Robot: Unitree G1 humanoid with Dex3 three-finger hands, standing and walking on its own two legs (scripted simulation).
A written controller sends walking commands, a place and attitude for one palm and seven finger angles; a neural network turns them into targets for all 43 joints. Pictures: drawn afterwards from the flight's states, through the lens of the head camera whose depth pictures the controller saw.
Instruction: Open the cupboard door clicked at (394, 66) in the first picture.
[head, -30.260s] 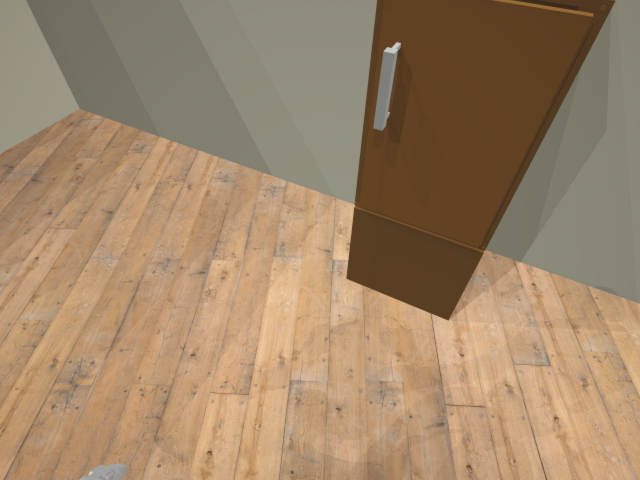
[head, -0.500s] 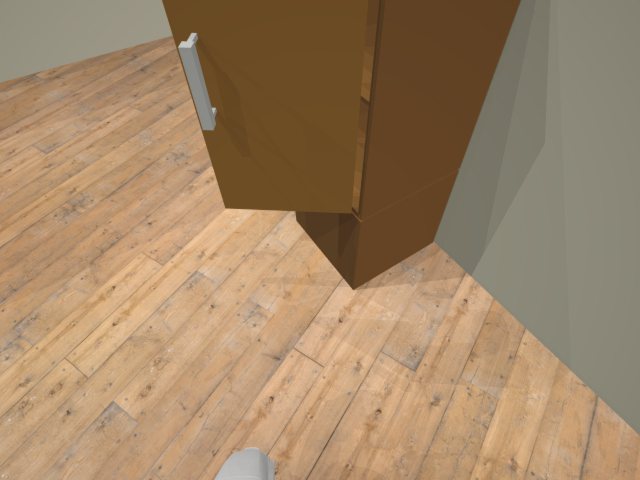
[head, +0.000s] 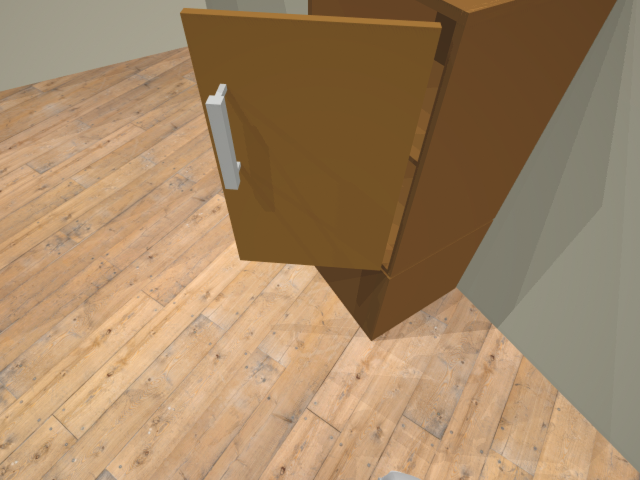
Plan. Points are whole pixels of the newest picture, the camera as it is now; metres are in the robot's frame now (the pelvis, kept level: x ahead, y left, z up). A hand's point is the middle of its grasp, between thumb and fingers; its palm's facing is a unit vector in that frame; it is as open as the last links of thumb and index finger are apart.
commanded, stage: come to a stop and stand still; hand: left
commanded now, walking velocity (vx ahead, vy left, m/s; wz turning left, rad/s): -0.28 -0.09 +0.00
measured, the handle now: (227, 139) +0.61 +0.22 +0.06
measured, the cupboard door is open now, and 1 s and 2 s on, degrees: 53 53 53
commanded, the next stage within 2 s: look again from close up in 1.24 s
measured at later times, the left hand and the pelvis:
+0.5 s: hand out of the picture +0.11 +0.20 -0.19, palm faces +0.07 -0.98 -0.17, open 7.4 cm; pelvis +0.04 +0.01 -0.01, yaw +1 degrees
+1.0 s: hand out of the picture +0.01 +0.15 -0.18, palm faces +0.03 -0.98 -0.18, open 7.4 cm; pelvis +0.01 -0.01 +0.00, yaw +0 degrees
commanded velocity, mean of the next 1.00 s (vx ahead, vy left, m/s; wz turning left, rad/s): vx -0.08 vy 0.02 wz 0.00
